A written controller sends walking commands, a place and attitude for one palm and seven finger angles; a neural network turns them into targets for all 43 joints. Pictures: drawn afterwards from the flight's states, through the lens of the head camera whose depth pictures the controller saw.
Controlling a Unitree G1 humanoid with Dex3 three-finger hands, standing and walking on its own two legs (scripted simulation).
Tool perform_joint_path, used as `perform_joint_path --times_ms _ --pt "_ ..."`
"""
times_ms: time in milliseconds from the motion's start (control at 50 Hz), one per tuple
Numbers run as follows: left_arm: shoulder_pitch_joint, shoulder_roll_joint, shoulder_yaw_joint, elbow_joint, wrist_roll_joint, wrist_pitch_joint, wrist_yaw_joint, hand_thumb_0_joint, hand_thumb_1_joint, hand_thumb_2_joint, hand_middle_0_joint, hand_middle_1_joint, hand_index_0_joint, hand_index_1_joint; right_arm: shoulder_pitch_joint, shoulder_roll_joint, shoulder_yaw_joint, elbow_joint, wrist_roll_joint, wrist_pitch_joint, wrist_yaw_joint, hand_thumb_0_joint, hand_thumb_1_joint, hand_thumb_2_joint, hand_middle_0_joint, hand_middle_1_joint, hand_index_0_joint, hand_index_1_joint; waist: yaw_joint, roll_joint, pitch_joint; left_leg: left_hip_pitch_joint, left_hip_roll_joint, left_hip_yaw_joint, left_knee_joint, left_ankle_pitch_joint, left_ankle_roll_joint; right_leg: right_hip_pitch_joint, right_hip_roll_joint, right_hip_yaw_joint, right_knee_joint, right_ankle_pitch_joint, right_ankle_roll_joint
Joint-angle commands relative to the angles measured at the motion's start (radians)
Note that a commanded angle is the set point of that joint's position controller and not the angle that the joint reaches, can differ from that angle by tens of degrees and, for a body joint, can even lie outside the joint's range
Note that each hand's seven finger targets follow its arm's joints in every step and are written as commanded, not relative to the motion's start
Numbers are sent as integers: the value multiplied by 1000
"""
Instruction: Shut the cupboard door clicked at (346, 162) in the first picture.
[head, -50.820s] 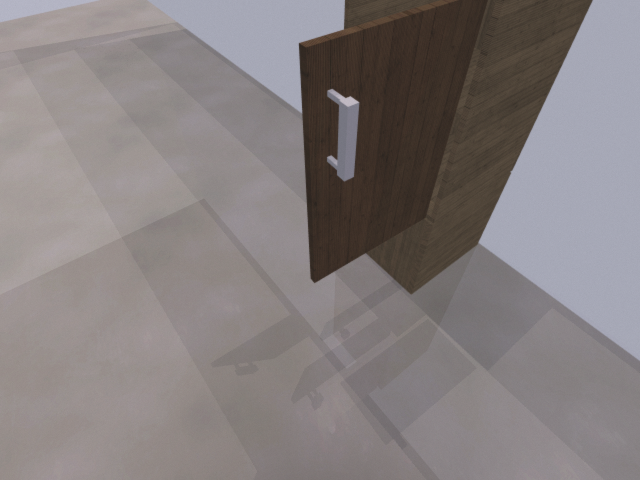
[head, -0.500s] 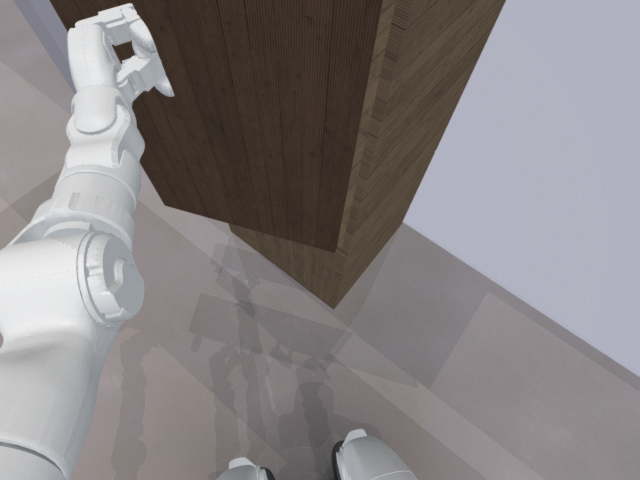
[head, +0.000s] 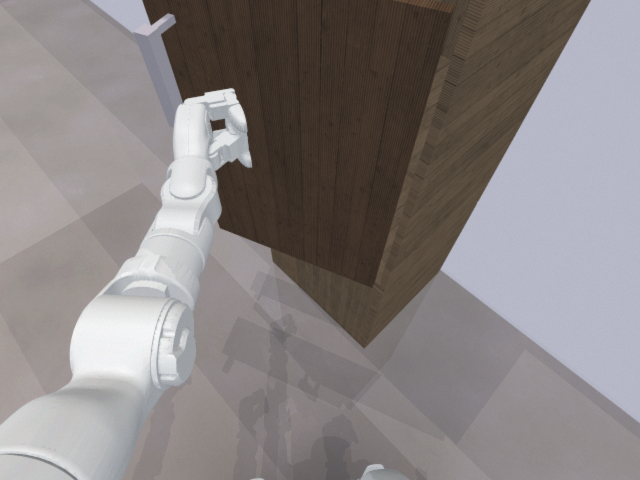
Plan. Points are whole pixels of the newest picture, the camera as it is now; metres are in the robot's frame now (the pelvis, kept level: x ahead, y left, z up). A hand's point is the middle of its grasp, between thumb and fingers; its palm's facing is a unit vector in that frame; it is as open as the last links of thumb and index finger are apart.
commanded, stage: draw the hand back to the body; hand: left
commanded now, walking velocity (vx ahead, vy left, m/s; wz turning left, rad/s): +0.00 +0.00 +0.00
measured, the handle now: (173, 74) +0.65 +0.16 +0.13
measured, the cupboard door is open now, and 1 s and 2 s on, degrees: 22 22 22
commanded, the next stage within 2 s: step back with the hand held close in 1.58 s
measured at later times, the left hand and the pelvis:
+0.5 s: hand (154, 212) +0.37 +0.14 +0.16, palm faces +0.01 -1.00 -0.03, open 3.1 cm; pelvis -0.01 -0.01 +0.02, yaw +0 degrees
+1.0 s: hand out of the picture +0.24 +0.23 +0.18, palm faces +0.36 -0.88 -0.31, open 4.6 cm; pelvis +0.00 +0.00 +0.04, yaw +1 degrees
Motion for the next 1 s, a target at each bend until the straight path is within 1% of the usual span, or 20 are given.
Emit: perform_joint_path --times_ms 0,60,120,160,220,240,280,380,480,500,520,540,580,640,680,740,840,860,920,980 --pt "-459 182 66 -214 -35 -83 -5 0 900 900 -1300 -1500 -1300 -1500 181 -157 -51 -45 1 -21 -20 0 -900 -900 200 300 200 300 -15 -68 -422 287 -2 -40 -68 429 -21 166 38 -19 -59 422 -18" --pt "-287 253 116 -299 -28 -122 -36 0 900 900 -1300 -1500 -1300 -1500 165 -153 -48 -86 5 -19 -23 0 -900 -900 200 300 200 300 43 -66 -496 278 -9 -16 -75 470 -14 277 35 -6 -49 498 -22" --pt "-104 261 111 -405 -19 -107 -76 0 900 900 -1300 -1500 -1300 -1500 137 -144 -47 -123 19 -12 -21 0 -900 -900 200 300 200 300 81 -88 -467 245 -8 9 -99 475 -6 359 34 1 -65 559 -21" --pt "-11 262 108 -493 -43 -72 -106 0 900 900 -1300 -1500 -1300 -1500 112 -145 -50 -149 34 -5 -28 0 -900 -900 200 300 200 300 97 -104 -448 235 -10 22 -123 452 -1 424 33 3 -87 575 -22" --pt "-2 194 38 -697 -106 -15 -152 0 900 900 -1300 -1500 -1300 -1500 46 -133 -50 -172 59 -14 -45 0 -900 -900 200 300 200 300 79 -87 -385 299 -6 30 -151 402 5 420 38 2 -141 546 -12" --pt "18 204 48 -743 -129 2 -162 0 900 900 -1300 -1500 -1300 -1500 31 -133 -49 -174 64 -18 -54 0 -900 -900 200 300 200 300 86 -102 -368 305 -7 30 -163 374 8 430 39 3 -160 522 -10" --pt "3 201 22 -869 -152 14 -179 0 900 900 -1300 -1500 -1300 -1500 -7 -126 -44 -173 71 -32 -72 0 -900 -900 200 300 200 300 79 -44 -345 354 -7 25 -178 359 12 422 37 6 -180 490 -9" --pt "139 154 -54 -952 -150 69 -197 0 900 900 -1300 -1500 -1300 -1500 -83 -112 -21 -161 81 -68 -96 0 -900 -900 200 300 200 300 88 52 -213 397 -9 -1 -223 257 6 345 33 -8 -217 315 -17" --pt "372 193 5 -996 -191 181 -224 0 900 900 -1163 -1350 -1163 -1350 -175 -119 -2 -198 92 -77 -109 0 -900 -900 200 300 200 300 148 -60 -177 383 -15 -7 -274 209 3 410 16 -12 -249 248 -17" --pt "398 211 -60 -1166 -100 121 -153 0 900 900 -1135 -1320 -1135 -1320 -200 -89 -4 -221 81 -70 -116 0 -900 -900 200 300 200 300 131 -78 -156 411 -16 5 -312 226 2 428 -1 17 -290 231 -10" --pt "508 217 -21 -1133 -91 119 -113 0 900 900 -1107 -1290 -1107 -1290 -212 -93 -5 -211 74 -62 -122 0 -900 -900 200 300 200 300 138 -112 -126 406 -10 3 -320 224 3 440 -2 13 -300 229 -6" --pt "567 206 -28 -1162 -92 124 -100 0 900 900 -1080 -1260 -1080 -1260 -228 -92 2 -219 74 -55 -122 0 -900 -900 200 300 200 300 145 -127 -108 397 -9 0 -331 218 2 452 -7 10 -305 220 -4" --pt "625 222 -21 -1221 -80 129 -80 0 900 900 -1025 -1200 -1025 -1200 -254 -86 8 -223 76 -39 -125 0 -900 -900 200 300 200 300 150 -132 -76 417 -3 5 -353 222 4 475 -9 14 -332 218 -3" --pt "629 233 -13 -1316 -63 129 -58 0 900 900 -943 -1110 -943 -1110 -273 -78 17 -221 69 -33 -128 0 -900 -900 200 300 200 300 146 -50 -46 459 -4 6 -379 216 1 477 -6 11 -361 202 -7" --pt "651 258 6 -1383 -53 127 -44 0 900 900 -887 -1050 -887 -1050 -283 -74 21 -219 66 -36 -131 0 -900 -900 200 300 200 300 147 24 -49 492 -3 6 -395 222 -1 488 -5 12 -380 200 -11" --pt "720 245 -1 -1484 -42 125 -28 0 900 900 -805 -960 -805 -960 -283 -68 27 -217 56 -50 -129 0 -900 -900 200 300 200 300 152 97 -74 541 0 -6 -416 271 -11 522 2 -4 -381 234 -21" --pt "914 241 18 -1572 -38 127 -13 0 900 900 -668 -810 -668 -810 -294 -71 27 -214 43 -70 -126 0 -900 -900 200 300 200 300 165 33 -56 558 4 -15 -438 322 -13 553 8 -19 -392 273 -19" --pt "990 253 39 -1548 -42 133 -13 0 900 900 -640 -780 -640 -780 -294 -78 24 -208 41 -69 -126 0 -900 -900 200 300 200 300 172 -17 -39 547 5 -14 -443 322 -10 560 9 -18 -402 273 -15" --pt "1084 267 86 -1579 -44 132 -13 0 900 900 -558 -690 -558 -690 -304 -73 23 -209 41 -62 -124 0 -900 -900 200 300 200 300 181 -57 -8 528 6 -14 -451 318 -12 566 5 -23 -404 267 -12" --pt "1178 296 142 -1628 -44 127 -13 0 900 900 -475 -600 -475 -600 -309 -70 19 -209 41 -59 -123 0 -900 -900 200 300 200 300 193 -9 -2 519 4 -10 -453 338 -15 585 -1 -23 -402 275 -12"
